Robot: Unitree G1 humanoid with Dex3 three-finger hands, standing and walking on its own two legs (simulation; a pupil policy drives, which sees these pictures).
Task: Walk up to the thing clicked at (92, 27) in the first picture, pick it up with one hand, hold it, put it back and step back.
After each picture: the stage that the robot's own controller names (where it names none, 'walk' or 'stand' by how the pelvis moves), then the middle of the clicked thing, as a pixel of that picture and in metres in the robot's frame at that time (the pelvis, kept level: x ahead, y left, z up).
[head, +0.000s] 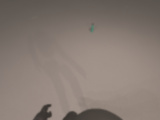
stand; (92, 28) +2.23 +0.06 -0.65
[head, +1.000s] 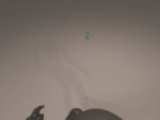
walk; (87, 36) +2.08 +0.29 -0.65
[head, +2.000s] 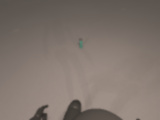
walk; (80, 43) +1.47 +0.35 -0.65
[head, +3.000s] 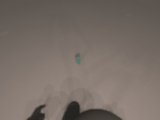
walk; (78, 58) +0.97 +0.28 -0.64
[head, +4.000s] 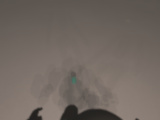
walk; (73, 78) +0.60 +0.22 -0.63
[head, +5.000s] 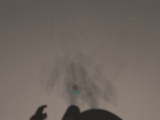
stand; (76, 90) +0.40 +0.17 -0.63
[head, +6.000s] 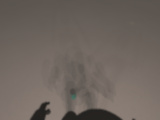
stand; (73, 94) +0.36 +0.18 -0.65
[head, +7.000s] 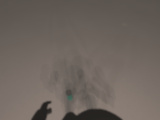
stand; (69, 95) +0.37 +0.24 -0.65
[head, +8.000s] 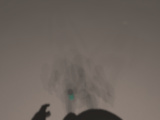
stand; (70, 94) +0.37 +0.23 -0.66
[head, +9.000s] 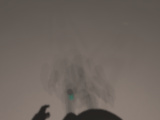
stand; (70, 94) +0.37 +0.23 -0.66
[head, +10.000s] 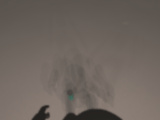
stand; (70, 95) +0.36 +0.23 -0.66
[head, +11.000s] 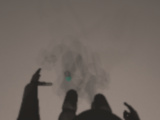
go down; (68, 76) +0.40 +0.22 -0.52
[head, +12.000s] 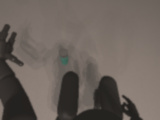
go down; (64, 57) +0.45 +0.23 -0.27
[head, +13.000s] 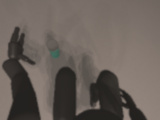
close in; (54, 50) +0.45 +0.26 -0.21
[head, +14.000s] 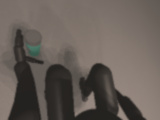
close; (33, 45) +0.44 +0.28 -0.16
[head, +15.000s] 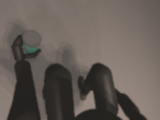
lift; (31, 45) +0.42 +0.29 -0.16
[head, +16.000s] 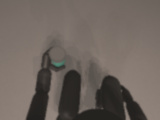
lift; (58, 60) +0.34 +0.24 -0.02
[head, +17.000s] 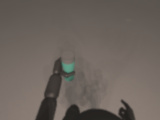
hold; (68, 68) +0.32 +0.16 +0.09
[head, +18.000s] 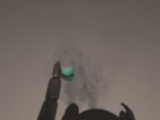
hold; (67, 70) +0.32 +0.17 +0.04
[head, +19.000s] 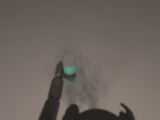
hold; (69, 70) +0.32 +0.15 +0.04
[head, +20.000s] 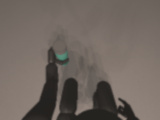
crouch; (62, 55) +0.42 +0.19 -0.04
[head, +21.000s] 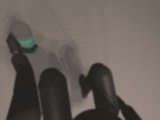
lower; (27, 42) +0.46 +0.28 -0.17
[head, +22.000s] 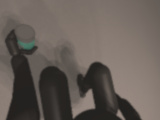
lower; (26, 43) +0.44 +0.28 -0.17
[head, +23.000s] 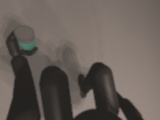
lower; (27, 44) +0.43 +0.29 -0.16
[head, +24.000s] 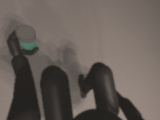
lower; (28, 43) +0.43 +0.29 -0.16
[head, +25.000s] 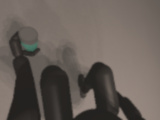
loosen; (30, 44) +0.43 +0.28 -0.17
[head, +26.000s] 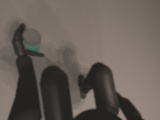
withdraw; (32, 45) +0.44 +0.27 -0.17
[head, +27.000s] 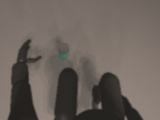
walk; (63, 53) +0.45 +0.23 -0.23
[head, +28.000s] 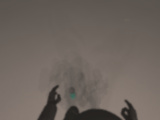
stand; (72, 93) +0.38 +0.18 -0.58
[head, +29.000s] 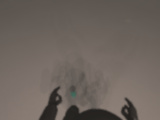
stand; (73, 91) +0.40 +0.19 -0.60
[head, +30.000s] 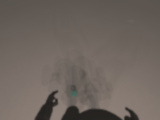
stand; (73, 91) +0.40 +0.19 -0.61
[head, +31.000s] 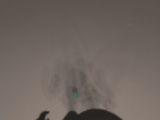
walk; (75, 93) +0.41 +0.19 -0.65
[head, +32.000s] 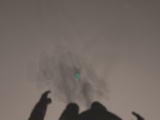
walk; (77, 74) +0.55 +0.14 -0.63
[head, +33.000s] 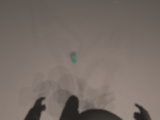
walk; (74, 57) +0.84 +0.29 -0.62
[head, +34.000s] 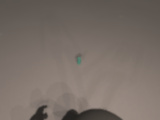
stand; (79, 59) +1.01 +0.22 -0.65
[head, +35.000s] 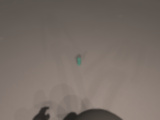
stand; (79, 60) +1.01 +0.23 -0.66
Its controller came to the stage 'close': yes
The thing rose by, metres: 0.68
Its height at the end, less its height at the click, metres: +0.00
